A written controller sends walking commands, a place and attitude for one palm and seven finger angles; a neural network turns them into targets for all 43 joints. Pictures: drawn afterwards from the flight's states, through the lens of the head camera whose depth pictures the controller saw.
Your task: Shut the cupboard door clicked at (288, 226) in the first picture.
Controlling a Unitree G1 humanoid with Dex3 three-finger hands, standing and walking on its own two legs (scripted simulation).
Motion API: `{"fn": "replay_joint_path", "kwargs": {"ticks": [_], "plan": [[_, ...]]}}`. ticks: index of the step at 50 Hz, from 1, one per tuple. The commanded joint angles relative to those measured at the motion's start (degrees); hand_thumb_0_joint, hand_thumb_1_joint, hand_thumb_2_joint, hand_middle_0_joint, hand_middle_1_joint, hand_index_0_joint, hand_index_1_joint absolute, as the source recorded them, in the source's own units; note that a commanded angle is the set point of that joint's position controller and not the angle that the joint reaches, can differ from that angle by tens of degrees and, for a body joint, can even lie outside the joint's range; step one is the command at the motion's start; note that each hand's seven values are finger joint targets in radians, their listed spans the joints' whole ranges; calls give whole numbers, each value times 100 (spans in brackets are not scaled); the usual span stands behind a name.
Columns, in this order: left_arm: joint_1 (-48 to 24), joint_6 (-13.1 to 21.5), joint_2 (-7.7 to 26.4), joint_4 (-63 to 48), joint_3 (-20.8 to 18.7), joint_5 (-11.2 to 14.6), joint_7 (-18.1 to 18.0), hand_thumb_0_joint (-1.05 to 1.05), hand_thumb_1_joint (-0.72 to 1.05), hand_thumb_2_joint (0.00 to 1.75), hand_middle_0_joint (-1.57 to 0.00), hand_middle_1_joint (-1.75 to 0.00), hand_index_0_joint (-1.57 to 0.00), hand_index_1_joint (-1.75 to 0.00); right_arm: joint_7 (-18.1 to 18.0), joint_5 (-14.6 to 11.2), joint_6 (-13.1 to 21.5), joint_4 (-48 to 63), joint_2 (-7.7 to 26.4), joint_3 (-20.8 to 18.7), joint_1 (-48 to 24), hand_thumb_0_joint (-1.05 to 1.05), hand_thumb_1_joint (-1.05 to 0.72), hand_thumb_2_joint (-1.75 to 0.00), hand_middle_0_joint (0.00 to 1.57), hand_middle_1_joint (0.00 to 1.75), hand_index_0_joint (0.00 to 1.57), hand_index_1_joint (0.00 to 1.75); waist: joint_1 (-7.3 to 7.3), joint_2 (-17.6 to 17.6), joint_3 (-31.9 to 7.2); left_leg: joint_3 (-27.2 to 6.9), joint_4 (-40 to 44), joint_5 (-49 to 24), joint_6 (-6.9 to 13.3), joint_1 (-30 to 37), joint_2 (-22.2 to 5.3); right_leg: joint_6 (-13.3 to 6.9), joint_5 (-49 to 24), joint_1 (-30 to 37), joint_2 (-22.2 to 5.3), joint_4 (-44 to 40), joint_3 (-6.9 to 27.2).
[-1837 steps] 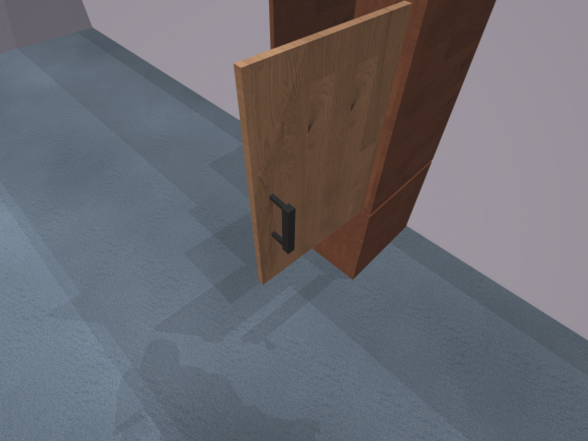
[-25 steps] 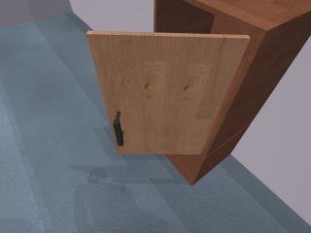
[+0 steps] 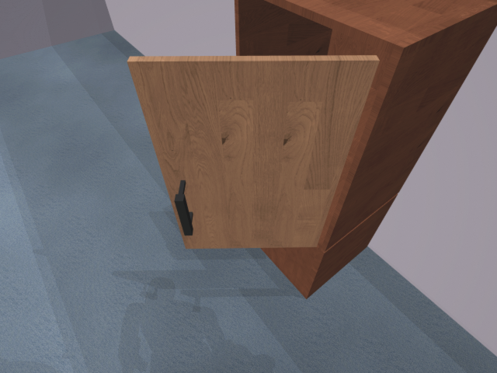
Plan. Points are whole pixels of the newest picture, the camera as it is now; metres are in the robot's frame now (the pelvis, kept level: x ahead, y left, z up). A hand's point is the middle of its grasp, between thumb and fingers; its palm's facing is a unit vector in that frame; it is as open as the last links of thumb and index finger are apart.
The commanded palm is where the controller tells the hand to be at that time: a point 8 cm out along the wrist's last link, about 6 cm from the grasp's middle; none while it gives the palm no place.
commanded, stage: raise the hand and make a fist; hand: left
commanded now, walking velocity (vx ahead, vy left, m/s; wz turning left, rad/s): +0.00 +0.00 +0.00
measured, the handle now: (185, 208) +0.48 +0.19 -0.10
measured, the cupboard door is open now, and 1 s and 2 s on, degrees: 53 53 53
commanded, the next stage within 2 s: bring the fist close to the handle in 1.92 s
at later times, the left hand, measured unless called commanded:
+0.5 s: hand out of the picture +0.11 +0.19 -0.09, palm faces +0.13 -0.99 -0.02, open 5.8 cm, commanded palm +0.11 +0.24 -0.07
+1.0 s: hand (129, 364) +0.15 +0.21 -0.08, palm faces +0.05 -1.00 -0.02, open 3.6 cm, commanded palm +0.12 +0.26 -0.07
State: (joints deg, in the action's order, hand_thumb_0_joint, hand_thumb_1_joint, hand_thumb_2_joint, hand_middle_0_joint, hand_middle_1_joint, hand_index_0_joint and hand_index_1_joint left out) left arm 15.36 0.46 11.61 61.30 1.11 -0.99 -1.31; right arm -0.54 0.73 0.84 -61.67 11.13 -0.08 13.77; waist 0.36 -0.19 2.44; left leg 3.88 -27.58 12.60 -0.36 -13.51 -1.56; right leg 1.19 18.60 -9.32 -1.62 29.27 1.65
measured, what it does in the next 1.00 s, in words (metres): lowers itself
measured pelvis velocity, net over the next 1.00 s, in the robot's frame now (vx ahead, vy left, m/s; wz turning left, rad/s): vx -0.05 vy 0.01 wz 0.04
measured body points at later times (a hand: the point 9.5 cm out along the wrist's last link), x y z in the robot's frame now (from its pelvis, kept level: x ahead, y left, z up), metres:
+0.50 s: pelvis -0.05 -0.02 -0.13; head +0.00 +0.00 +0.32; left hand +0.10 +0.25 -0.08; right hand +0.21 -0.23 -0.16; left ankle +0.02 +0.12 -0.74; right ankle -0.03 -0.13 -0.74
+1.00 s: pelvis -0.05 +0.01 -0.12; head +0.01 +0.04 +0.32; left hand +0.14 +0.26 -0.07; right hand +0.14 -0.22 -0.19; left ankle +0.02 +0.13 -0.74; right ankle -0.03 -0.13 -0.74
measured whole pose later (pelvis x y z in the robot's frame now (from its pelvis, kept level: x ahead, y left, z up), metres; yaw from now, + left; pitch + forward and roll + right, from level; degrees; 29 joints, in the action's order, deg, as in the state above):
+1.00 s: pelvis -0.05 +0.01 -0.12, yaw +2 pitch +17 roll -5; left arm 25.3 23.7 13.6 -4.3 -7.3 14.6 12.5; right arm -3.6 -0.6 12.6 -31.7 13.1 -1.4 13.9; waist 0.4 -1.6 -9.4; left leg -2.9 -76.3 27.7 0.5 -65.6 -2.6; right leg 1.6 34.6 -56.4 -0.5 74.3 -3.2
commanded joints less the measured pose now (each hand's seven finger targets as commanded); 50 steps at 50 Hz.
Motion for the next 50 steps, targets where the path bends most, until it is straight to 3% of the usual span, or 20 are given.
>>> {"fn": "replay_joint_path", "kwargs": {"ticks": [1,2,3,4,5,6,7,9,10,12,14,18,22,25,28,33,37,41,46,50], "plan": [[-4389,1886,4210,-9368,-2802,672,-282,0,90,90,-20,-30,-20,-30,-585,-83,1183,1980,1735,-407,324,0,-90,-90,20,30,20,30,-745,20,-2065,-358,-560,-1608,261,1826,-158,-199,-2535,-495,-53,237,-158],[-35,1395,1113,-7104,-593,733,-226,0,90,90,-22,-32,-22,-32,-654,-281,1561,2107,1000,-200,-136,0,-90,-90,20,30,20,30,-17,-1846,-3109,-191,-238,-2725,267,1978,-86,-232,-1617,-806,191,623,-548],[1248,588,-110,-6874,-220,1107,-273,0,90,90,-24,-34,-24,-34,-551,-293,1799,2207,810,-175,-329,0,-90,-90,20,30,20,30,127,-2079,-2513,-314,-295,-3026,-35,1421,-139,-213,-1070,-736,173,601,-778],[325,609,106,-6203,-412,1006,-373,0,90,90,-25,-36,-25,-36,-443,-370,1935,1989,828,-214,-163,0,-90,-90,20,30,20,30,-397,-669,-955,-511,-439,-1748,14,348,-78,-100,-968,-1452,160,441,-776],[291,901,242,-5771,-869,1037,-291,0,90,90,-27,-38,-27,-38,-399,-276,1943,2160,935,-392,-161,0,-90,-90,20,30,20,30,-421,60,-132,-526,-592,-601,45,-424,60,-91,-609,-2034,195,324,-821],[609,1295,226,-5174,-996,1082,-107,0,90,90,-29,-40,-29,-40,-338,-202,1975,2281,998,-448,-319,0,-90,-90,20,30,20,30,-391,593,177,-515,-918,71,41,-1101,115,-85,-92,-2624,172,515,-845],[1068,1792,12,-4680,-1090,1198,150,0,90,90,-31,-42,-31,-42,-268,-127,2006,2426,910,-479,-428,0,-90,-90,20,30,20,30,-188,1142,109,-524,-1304,406,10,-1678,156,-92,349,-2996,188,863,-840],[1806,2880,1,-4379,-1357,1399,844,0,90,90,-35,-46,-35,-46,-46,-49,2071,2695,838,-558,-568,0,-90,-90,20,30,20,30,302,965,-709,-442,-2083,253,-93,-2365,239,-217,206,-3221,151,1794,-685],[1920,3414,15,-4447,-1411,1492,1249,0,90,90,-36,-48,-36,-48,34,-19,2068,2858,838,-596,-662,0,-90,-90,20,30,20,30,416,975,-1071,-401,-2480,262,-93,-2718,262,-246,104,-3370,156,2231,-575],[1534,4293,486,-4707,-1630,1616,2042,0,90,90,-40,-52,-40,-52,109,-33,2078,3135,896,-669,-776,0,-90,-90,20,30,20,30,410,566,-1624,-357,-3245,390,-70,-3339,277,-281,154,-3734,101,2869,-200],[1490,4088,758,-5064,-1818,1864,2428,0,90,90,-44,-56,-44,-56,110,-128,1961,3600,958,-660,-829,0,-90,-90,20,30,20,30,539,-127,-2076,-193,-3524,588,17,-3544,329,-309,595,-3669,26,2914,186],[484,3271,949,-6793,-1816,2256,2364,0,90,90,-51,-64,-51,-64,-176,-260,1808,4122,928,-581,-750,0,-90,-90,20,30,20,30,262,-68,-2252,-330,-3775,1190,158,-3765,215,-191,1832,-3983,140,2541,463],[-107,3327,965,-8147,-1416,1908,1950,0,90,90,-58,-72,-58,-72,-377,-202,1830,3972,882,-492,-479,0,-90,-90,20,30,20,30,-109,-383,-2269,-517,-4032,977,262,-3550,51,-230,1269,-4428,279,2855,191],[-30,3227,828,-7890,-1232,1841,1978,0,90,90,-64,-78,-64,-78,-472,-168,1823,3761,878,-421,-423,0,-90,-90,20,30,20,30,-203,-336,-2191,-638,-4161,944,262,-3706,22,-243,1065,-4680,357,3088,-20],[298,2767,800,-7345,-1273,1880,2103,0,90,90,-69,-84,-69,-84,-506,-225,1761,3742,862,-389,-475,0,-90,-90,20,30,20,30,-102,-289,-2087,-678,-4034,1264,231,-3923,32,-248,1509,-4654,382,2994,-72],[829,2109,1077,-7286,-1759,1924,1890,0,90,90,-79,-94,-79,-94,-484,-254,1607,3887,778,-368,-625,0,-90,-90,20,30,20,30,254,-223,-2523,-689,-3762,1144,189,-3828,49,-255,1526,-4212,336,2946,-123],[889,2327,824,-7637,-1621,1903,1552,0,90,90,-86,-102,-86,-102,-390,-202,1592,3916,723,-354,-608,0,-90,-90,20,30,20,30,252,-268,-2611,-743,-3591,999,158,-3591,46,-263,1152,-4306,345,3188,-396],[919,2638,607,-7587,-1266,1781,1419,0,90,90,-93,-110,-93,-110,-346,-158,1585,3911,809,-354,-532,0,-90,-90,20,30,20,30,89,-210,-2368,-848,-3481,1238,143,-3566,28,-275,1162,-4635,367,3346,-569],[864,2740,720,-7665,-1164,1658,1370,0,90,90,-102,-120,-102,-120,-345,-153,1539,3966,903,-353,-453,0,-90,-90,20,30,20,30,25,-378,-2248,-924,-3330,1703,129,-3595,28,-292,1313,-4787,346,3382,-594],[913,2744,771,-7887,-1227,1633,1273,0,90,90,-110,-128,-110,-128,-339,-136,1468,4046,921,-351,-425,0,-90,-90,20,30,20,30,88,-577,-2466,-960,-3263,1631,108,-3390,31,-316,1158,-4729,355,3452,-633]]}}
